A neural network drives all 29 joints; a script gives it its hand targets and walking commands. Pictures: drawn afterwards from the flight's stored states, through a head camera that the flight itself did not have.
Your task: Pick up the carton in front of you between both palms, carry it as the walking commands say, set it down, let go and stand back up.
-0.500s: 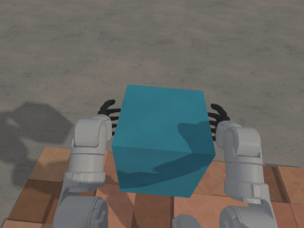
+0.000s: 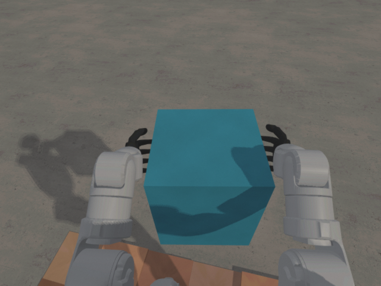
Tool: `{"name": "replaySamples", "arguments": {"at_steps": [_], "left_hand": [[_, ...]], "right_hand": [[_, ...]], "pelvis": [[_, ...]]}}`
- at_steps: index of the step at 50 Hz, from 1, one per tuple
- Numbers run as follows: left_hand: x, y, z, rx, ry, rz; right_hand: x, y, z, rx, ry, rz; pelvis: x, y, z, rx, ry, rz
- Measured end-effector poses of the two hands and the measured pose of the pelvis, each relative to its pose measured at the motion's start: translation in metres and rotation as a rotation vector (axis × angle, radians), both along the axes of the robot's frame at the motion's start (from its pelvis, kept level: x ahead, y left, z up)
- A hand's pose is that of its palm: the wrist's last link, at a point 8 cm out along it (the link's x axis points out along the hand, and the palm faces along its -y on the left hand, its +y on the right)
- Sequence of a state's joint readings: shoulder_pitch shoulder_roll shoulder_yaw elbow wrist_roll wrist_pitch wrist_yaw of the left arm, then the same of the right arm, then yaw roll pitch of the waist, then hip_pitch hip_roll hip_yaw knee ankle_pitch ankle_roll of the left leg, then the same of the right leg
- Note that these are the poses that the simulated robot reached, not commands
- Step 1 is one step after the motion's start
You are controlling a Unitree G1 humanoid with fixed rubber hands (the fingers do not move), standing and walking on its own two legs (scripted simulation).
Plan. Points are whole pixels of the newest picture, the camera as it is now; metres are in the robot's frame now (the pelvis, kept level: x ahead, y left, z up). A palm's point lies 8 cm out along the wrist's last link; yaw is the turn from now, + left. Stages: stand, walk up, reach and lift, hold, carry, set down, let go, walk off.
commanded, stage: carry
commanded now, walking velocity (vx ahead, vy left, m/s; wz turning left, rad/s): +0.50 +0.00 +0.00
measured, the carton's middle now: (204, 179) +0.36 +0.02 +0.02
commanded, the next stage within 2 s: none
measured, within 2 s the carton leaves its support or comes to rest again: neither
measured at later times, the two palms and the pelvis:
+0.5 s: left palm (153, 56) +0.69 +0.19 +0.14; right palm (257, 64) +0.66 -0.11 +0.14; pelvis +0.32 +0.08 +0.00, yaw -1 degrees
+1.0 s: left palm (148, 44) +0.95 +0.28 +0.05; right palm (223, 42) +0.97 -0.02 +0.06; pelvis +0.60 +0.11 -0.04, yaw +0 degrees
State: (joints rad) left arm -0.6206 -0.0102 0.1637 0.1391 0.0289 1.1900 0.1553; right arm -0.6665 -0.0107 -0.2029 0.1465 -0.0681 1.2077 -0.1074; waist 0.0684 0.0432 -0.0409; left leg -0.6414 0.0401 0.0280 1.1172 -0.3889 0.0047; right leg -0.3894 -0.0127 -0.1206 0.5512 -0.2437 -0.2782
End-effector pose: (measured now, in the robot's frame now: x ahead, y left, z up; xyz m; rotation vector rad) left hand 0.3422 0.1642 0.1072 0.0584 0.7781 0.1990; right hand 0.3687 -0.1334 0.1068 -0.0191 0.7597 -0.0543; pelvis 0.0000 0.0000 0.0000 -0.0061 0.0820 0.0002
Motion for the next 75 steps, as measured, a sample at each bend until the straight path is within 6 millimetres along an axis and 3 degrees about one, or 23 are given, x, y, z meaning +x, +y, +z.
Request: {"name": "replaySamples", "arguments": {"at_steps": [5,12,18,24,29,31,36,41,46,53,60,68,75], "left_hand": [[0.072,0.019,0.025,-0.018,-0.071,-0.016],[0.166,0.046,0.022,-0.07,-0.01,-0.068],[0.248,0.039,0.031,-0.065,0.01,-0.14],[0.336,0.027,0.037,-0.067,-0.048,-0.148],[0.414,0.023,0.014,-0.037,-0.087,-0.13],[0.436,0.028,-0.006,-0.018,-0.069,-0.116],[0.459,0.058,-0.059,-0.028,0.065,-0.045],[0.494,0.081,-0.074,-0.046,0.081,0.021],[0.552,0.099,-0.066,-0.059,0.029,0.036],[0.659,0.121,-0.044,-0.065,-0.091,-0.029],[0.737,0.112,-0.024,-0.075,-0.039,-0.103],[0.824,0.098,-0.005,-0.079,-0.057,-0.106],[0.905,0.082,-0.017,-0.029,-0.053,-0.074]], "right_hand": [[0.062,0.019,0.026,-0.001,-0.07,-0.032],[0.133,0.045,0.03,-0.059,-0.009,-0.081],[0.192,0.039,0.036,-0.075,0.011,-0.133],[0.274,0.028,0.038,-0.042,-0.046,-0.169],[0.36,0.022,0.009,-0.026,-0.085,-0.142],[0.392,0.027,-0.01,-0.017,-0.066,-0.117],[0.443,0.056,-0.054,-0.022,0.068,-0.045],[0.494,0.081,-0.069,-0.006,0.087,-0.024],[0.549,0.099,-0.062,0.008,0.038,-0.035],[0.637,0.12,-0.038,-0.028,-0.085,-0.07],[0.688,0.111,-0.021,-0.048,-0.034,-0.137],[0.776,0.097,0.003,-0.038,-0.051,-0.149],[0.872,0.08,-0.019,-0.023,-0.048,-0.09]], "pelvis": [[0.063,0.027,-0.001,0.001,0.012,-0.008],[0.155,0.062,0.006,0.027,-0.009,-0.032],[0.218,0.075,0.021,-0.002,0.005,-0.033],[0.3,0.079,0.008,0.023,-0.001,-0.029],[0.386,0.074,-0.038,0.03,-0.032,-0.02],[0.405,0.074,-0.051,0.004,-0.021,-0.025],[0.444,0.071,-0.051,-0.008,-0.003,-0.023],[0.488,0.076,-0.043,-0.001,0.01,-0.012],[0.547,0.091,-0.036,0.006,0.027,-0.007],[0.642,0.125,-0.048,0.015,0.022,-0.011],[0.709,0.142,-0.025,-0.023,0.024,-0.02],[0.797,0.134,-0.018,-0.023,0.019,-0.022],[0.89,0.109,-0.044,-0.007,-0.003,-0.003]]}}
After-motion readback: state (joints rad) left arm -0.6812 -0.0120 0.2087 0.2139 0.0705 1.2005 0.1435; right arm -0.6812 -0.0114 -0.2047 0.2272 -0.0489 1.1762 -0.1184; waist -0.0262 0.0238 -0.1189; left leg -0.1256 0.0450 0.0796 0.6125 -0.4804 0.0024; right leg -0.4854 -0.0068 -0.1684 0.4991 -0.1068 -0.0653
